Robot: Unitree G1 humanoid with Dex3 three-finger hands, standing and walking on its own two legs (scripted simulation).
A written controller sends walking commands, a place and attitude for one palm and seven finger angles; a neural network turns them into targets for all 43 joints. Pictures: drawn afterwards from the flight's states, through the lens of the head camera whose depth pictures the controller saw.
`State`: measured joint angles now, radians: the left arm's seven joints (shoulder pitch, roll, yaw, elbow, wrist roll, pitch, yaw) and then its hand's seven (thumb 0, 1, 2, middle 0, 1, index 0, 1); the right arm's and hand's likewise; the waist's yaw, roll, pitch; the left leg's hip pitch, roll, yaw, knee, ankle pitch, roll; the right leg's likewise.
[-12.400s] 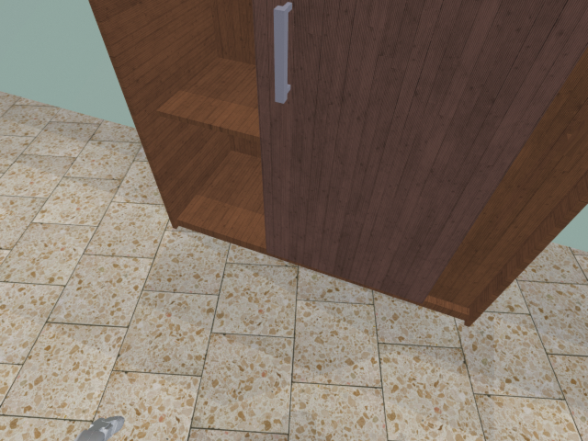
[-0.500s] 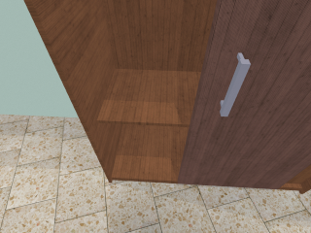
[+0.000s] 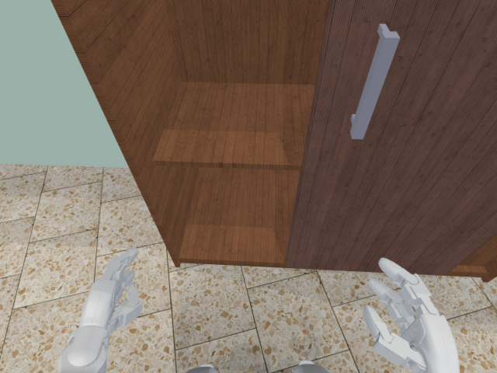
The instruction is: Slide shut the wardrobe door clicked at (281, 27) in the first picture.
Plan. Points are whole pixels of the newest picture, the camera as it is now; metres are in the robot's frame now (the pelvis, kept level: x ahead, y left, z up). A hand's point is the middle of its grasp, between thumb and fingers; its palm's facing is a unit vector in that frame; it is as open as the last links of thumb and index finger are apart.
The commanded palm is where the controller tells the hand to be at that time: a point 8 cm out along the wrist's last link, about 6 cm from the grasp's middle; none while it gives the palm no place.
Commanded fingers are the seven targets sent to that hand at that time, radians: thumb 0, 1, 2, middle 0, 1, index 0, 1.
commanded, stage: raise the hand with hooked fingers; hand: right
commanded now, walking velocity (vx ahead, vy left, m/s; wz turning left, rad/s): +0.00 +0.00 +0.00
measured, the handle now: (368, 86) +0.57 -0.20 +0.17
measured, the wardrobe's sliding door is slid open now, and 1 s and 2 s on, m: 0.44 0.44 0.44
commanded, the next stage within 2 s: move the hooked fingers beside the handle in 1.66 s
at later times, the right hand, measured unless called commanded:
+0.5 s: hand (456, 274) +0.24 -0.25 +0.11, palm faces +0.16 +0.98 -0.09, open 11.7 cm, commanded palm +0.21 -0.29 +0.11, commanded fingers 0.00 0.22 -0.42 0.28 1.02 0.28 1.02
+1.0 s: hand out of the picture +0.27 -0.29 +0.16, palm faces +0.09 +0.99 -0.06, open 13.9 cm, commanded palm +0.25 -0.33 +0.18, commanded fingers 0.00 0.50 -0.30 0.30 1.20 0.30 1.20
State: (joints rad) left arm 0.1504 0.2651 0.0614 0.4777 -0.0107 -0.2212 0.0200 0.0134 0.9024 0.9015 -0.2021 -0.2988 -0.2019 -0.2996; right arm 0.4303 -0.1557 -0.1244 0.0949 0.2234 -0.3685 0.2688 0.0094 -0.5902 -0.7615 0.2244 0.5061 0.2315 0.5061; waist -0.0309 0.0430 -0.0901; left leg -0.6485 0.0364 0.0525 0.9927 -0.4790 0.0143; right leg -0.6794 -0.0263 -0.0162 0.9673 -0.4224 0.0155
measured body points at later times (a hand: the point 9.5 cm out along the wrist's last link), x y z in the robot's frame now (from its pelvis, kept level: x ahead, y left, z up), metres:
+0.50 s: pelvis +0.00 -0.01 +0.02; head +0.03 -0.01 +0.47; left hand +0.14 +0.23 -0.06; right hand +0.22 -0.30 +0.11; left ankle +0.01 +0.11 -0.68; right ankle +0.04 -0.13 -0.68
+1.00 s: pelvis +0.02 -0.02 +0.04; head +0.03 -0.01 +0.49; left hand +0.23 +0.19 -0.02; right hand +0.26 -0.34 +0.17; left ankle +0.01 +0.11 -0.68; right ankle +0.04 -0.13 -0.68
